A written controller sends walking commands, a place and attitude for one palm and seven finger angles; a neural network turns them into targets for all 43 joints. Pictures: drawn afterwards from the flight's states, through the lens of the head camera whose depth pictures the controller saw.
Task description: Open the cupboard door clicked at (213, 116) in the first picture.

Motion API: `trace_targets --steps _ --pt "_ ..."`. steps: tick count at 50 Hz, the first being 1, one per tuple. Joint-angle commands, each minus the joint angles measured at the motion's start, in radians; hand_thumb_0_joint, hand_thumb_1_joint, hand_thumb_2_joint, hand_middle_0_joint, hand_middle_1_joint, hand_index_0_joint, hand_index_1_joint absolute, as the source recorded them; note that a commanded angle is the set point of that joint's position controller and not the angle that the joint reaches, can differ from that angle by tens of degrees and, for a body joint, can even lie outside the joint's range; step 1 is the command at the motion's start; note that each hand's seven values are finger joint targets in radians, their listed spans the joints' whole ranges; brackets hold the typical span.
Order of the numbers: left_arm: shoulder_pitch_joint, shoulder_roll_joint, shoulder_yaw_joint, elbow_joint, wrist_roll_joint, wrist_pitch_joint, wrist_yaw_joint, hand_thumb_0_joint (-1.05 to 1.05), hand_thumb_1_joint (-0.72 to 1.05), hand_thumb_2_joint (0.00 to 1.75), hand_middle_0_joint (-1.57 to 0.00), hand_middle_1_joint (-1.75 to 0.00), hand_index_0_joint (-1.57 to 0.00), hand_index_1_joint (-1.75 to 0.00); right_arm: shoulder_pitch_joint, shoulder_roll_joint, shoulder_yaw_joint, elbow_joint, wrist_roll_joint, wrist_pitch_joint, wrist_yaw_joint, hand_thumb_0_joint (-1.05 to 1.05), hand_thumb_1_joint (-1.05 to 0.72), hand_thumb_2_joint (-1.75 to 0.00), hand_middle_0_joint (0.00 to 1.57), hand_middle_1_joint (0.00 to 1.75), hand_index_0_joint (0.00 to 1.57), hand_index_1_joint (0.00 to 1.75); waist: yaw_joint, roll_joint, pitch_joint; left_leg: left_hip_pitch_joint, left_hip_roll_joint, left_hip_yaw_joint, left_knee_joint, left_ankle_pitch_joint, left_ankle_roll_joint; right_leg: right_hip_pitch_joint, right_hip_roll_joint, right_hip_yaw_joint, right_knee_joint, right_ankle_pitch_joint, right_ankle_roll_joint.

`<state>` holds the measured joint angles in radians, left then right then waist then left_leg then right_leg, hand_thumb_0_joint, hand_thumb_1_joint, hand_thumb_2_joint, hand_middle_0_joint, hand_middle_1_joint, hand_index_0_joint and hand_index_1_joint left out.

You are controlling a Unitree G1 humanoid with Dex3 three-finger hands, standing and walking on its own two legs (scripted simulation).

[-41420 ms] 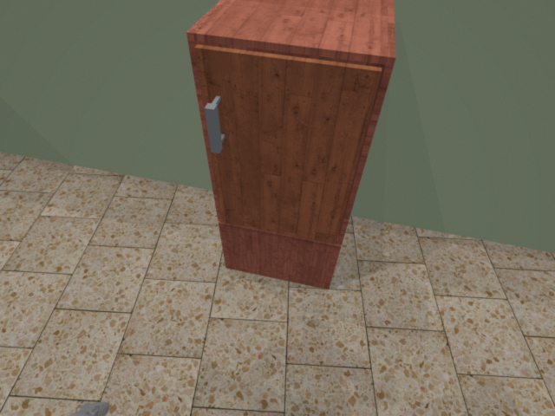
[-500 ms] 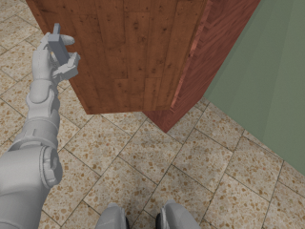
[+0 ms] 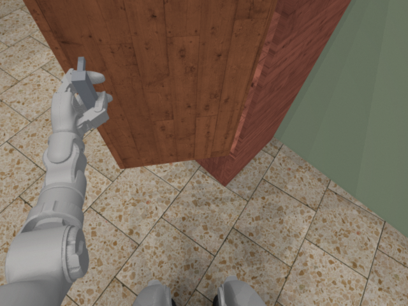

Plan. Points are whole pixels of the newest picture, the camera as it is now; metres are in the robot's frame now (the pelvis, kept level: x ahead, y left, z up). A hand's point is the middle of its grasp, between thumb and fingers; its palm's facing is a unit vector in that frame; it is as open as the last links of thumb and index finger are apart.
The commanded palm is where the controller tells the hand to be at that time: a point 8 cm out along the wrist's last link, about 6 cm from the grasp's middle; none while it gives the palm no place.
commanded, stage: pull the door open along its arc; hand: left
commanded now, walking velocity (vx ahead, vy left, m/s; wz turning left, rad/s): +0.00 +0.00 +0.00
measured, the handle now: (91, 91) +0.53 +0.20 +0.06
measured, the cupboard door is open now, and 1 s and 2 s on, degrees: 54 80 90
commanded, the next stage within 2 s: open thumb and fingers to let go in 1.16 s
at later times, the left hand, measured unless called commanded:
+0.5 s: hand (132, 160) +0.37 +0.11 +0.06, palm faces +0.49 -0.87 +0.00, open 5.9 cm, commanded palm +0.32 +0.14 +0.06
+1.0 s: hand (144, 177) +0.34 +0.08 +0.06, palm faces +0.45 -0.89 +0.01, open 6.0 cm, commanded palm +0.25 +0.12 +0.06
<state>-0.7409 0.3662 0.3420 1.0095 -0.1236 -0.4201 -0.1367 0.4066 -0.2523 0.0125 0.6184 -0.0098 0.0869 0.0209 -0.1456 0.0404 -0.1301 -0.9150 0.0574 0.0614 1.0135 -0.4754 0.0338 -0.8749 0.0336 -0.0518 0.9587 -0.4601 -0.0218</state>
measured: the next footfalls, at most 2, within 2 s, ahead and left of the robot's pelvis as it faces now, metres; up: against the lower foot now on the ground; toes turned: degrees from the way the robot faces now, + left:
none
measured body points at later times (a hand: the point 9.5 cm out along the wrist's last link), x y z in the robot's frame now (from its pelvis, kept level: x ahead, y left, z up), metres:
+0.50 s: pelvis -0.01 -0.02 +0.00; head +0.05 -0.02 +0.45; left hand +0.34 +0.15 +0.07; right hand +0.17 -0.23 -0.11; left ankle +0.00 +0.10 -0.67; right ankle -0.01 -0.11 -0.67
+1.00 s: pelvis +0.00 -0.04 +0.02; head +0.05 -0.05 +0.46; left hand +0.31 +0.13 +0.07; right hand +0.10 -0.28 -0.11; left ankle +0.00 +0.10 -0.67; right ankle -0.01 -0.11 -0.67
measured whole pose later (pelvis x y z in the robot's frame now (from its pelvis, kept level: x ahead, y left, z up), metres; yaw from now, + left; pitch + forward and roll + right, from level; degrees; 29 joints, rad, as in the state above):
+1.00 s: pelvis +0.00 -0.04 +0.02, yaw +3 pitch +13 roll +1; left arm -0.13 -0.07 -0.04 0.42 0.01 -0.37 0.53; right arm 0.31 -0.22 -0.04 0.65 -0.07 0.02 0.03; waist -0.03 0.03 -0.14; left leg -0.70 0.03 0.03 0.89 -0.42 -0.01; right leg -0.67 0.02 -0.08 0.91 -0.46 -0.07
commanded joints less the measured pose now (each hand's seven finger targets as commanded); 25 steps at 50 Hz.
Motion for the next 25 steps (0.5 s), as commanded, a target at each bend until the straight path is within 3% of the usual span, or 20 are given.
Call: trace_targets --steps 1,6,7,8,9,12,14,16,17,19,21,23,24,25 --pt "-0.082 0.125 -0.015 -0.341 -0.040 -0.069 -0.019 0.00 0.90 0.90 -0.40 -1.35 -0.40 -1.35 0.096 -0.158 -0.068 -0.108 0.018 -0.030 0.002 0.00 -0.90 -0.90 0.20 0.30 0.20 0.30 0.069 0.014 -0.489 0.392 -0.037 -0.068 -0.110 0.579 -0.007 0.298 0.028 0.013 -0.095 0.555 0.003" --pt "0.241 0.031 -0.075 -0.604 -0.076 -0.060 -0.006 0.00 0.90 0.90 -0.40 -1.35 -0.40 -1.35 0.028 -0.137 -0.071 -0.158 0.032 -0.052 0.012 0.00 -0.90 -0.90 0.20 0.30 0.20 0.30 0.117 0.008 -0.437 0.400 -0.039 -0.046 -0.150 0.613 -0.005 0.386 0.017 0.016 -0.109 0.618 0.002" --pt "0.286 0.003 0.046 -0.680 -0.139 -0.051 0.126 0.00 0.90 0.90 -0.40 -1.35 -0.40 -1.35 -0.008 -0.108 -0.071 -0.166 0.025 -0.063 0.015 0.00 -0.90 -0.90 0.20 0.30 0.20 0.30 0.197 0.000 -0.419 0.368 -0.039 -0.037 -0.166 0.612 -0.021 0.408 0.017 0.001 -0.115 0.597 0.002" --pt "0.326 -0.110 -0.080 -0.709 -0.110 -0.035 0.190 0.00 0.90 0.90 -0.40 -1.35 -0.40 -1.35 -0.029 -0.103 -0.064 -0.171 0.020 -0.075 0.022 0.00 -0.90 -0.90 0.20 0.30 0.20 0.30 0.153 0.009 -0.374 0.379 -0.042 -0.037 -0.165 0.590 -0.023 0.377 0.017 -0.004 -0.116 0.577 0.007" --pt "0.323 -0.120 -0.087 -0.737 -0.084 -0.031 0.252 0.00 0.90 0.90 -0.40 -1.35 -0.40 -1.35 -0.027 -0.101 -0.067 -0.162 0.014 -0.083 0.025 0.00 -0.90 -0.90 0.20 0.30 0.20 0.30 0.144 -0.032 -0.350 0.370 -0.037 -0.047 -0.160 0.581 -0.025 0.365 0.015 -0.013 -0.112 0.554 0.006" --pt "0.277 -0.210 -0.167 -0.794 0.022 -0.028 0.438 0.00 0.90 0.90 -0.40 -1.35 -0.40 -1.35 -0.052 -0.089 -0.072 -0.137 -0.018 -0.091 0.033 0.00 -0.90 -0.90 0.20 0.30 0.20 0.30 0.121 -0.014 -0.336 0.382 -0.034 -0.058 -0.140 0.545 -0.037 0.305 0.005 -0.011 -0.089 0.503 0.006" --pt "0.200 -0.244 -0.213 -0.786 0.097 -0.025 0.542 0.00 0.90 0.90 -0.40 -1.35 -0.40 -1.35 -0.066 -0.085 -0.073 -0.120 -0.039 -0.092 0.028 0.00 -0.90 -0.90 0.20 0.30 0.20 0.30 0.098 -0.054 -0.317 0.360 -0.038 -0.066 -0.125 0.476 -0.032 0.274 0.001 -0.005 -0.085 0.461 0.006" --pt "0.141 -0.313 -0.258 -0.748 0.155 -0.013 0.641 0.00 0.90 0.90 -0.40 -1.35 -0.40 -1.35 -0.101 -0.072 -0.072 -0.106 -0.054 -0.093 0.023 0.00 -0.90 -0.90 0.20 0.30 0.20 0.30 0.093 -0.037 -0.314 0.344 -0.044 -0.072 -0.125 0.413 -0.035 0.252 -0.008 -0.006 -0.082 0.406 0.003" --pt "0.153 -0.349 -0.300 -0.734 0.183 -0.007 0.665 0.00 0.90 0.90 -0.40 -1.35 -0.40 -1.35 -0.115 -0.068 -0.073 -0.106 -0.059 -0.094 0.023 0.00 -0.90 -0.90 0.20 0.30 0.20 0.30 0.091 -0.025 -0.315 0.350 -0.048 -0.069 -0.124 0.386 -0.033 0.244 -0.009 -0.004 -0.088 0.386 0.001" --pt "0.128 -0.378 -0.323 -0.725 0.213 0.006 0.724 0.00 0.90 0.90 -0.40 -1.35 -0.40 -1.35 -0.136 -0.064 -0.073 -0.103 -0.069 -0.094 0.016 0.00 -0.90 -0.90 0.20 0.30 0.20 0.30 0.091 -0.064 -0.338 0.341 -0.053 -0.070 -0.124 0.359 -0.030 0.264 -0.010 -0.002 -0.099 0.366 -0.001" --pt "0.104 -0.400 -0.365 -0.710 0.240 0.016 0.739 0.00 0.90 0.90 -0.40 -1.35 -0.40 -1.35 -0.158 -0.058 -0.071 -0.098 -0.070 -0.089 0.009 0.00 -0.90 -0.90 0.20 0.30 0.20 0.30 0.084 -0.057 -0.348 0.346 -0.055 -0.068 -0.126 0.330 -0.027 0.266 -0.015 0.004 -0.106 0.355 -0.003" --pt "0.076 -0.403 -0.373 -0.689 0.240 0.019 0.733 0.00 0.90 0.90 -0.40 -1.35 -0.40 -1.35 -0.171 -0.055 -0.068 -0.094 -0.070 -0.089 0.001 0.00 -0.90 -0.90 0.20 0.30 0.20 0.30 0.079 -0.064 -0.329 0.339 -0.059 -0.065 -0.131 0.295 -0.023 0.276 -0.020 0.012 -0.126 0.338 -0.001" --pt "0.071 -0.402 -0.374 -0.673 0.231 0.018 0.726 0.00 0.90 0.90 -0.40 -1.35 -0.40 -1.35 -0.169 -0.054 -0.066 -0.090 -0.071 -0.090 -0.005 0.00 -0.90 -0.90 0.20 0.30 0.20 0.30 0.070 -0.107 -0.330 0.330 -0.058 -0.067 -0.129 0.288 -0.019 0.289 -0.020 0.019 -0.138 0.344 0.002" --pt "0.060 -0.404 -0.377 -0.678 0.222 0.011 0.715 0.00 0.90 0.90 -0.40 -1.35 -0.40 -1.35 -0.182 -0.052 -0.065 -0.090 -0.068 -0.093 -0.009 0.00 -0.90 -0.90 0.20 0.30 0.20 0.30 0.072 -0.089 -0.334 0.329 -0.060 -0.061 -0.128 0.280 -0.018 0.292 -0.024 0.025 -0.143 0.345 0.003"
